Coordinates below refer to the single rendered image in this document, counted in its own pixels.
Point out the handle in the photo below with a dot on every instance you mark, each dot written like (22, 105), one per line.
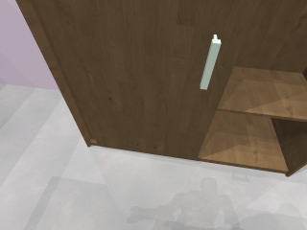
(210, 62)

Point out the wardrobe door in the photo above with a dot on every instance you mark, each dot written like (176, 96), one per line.
(53, 44)
(137, 65)

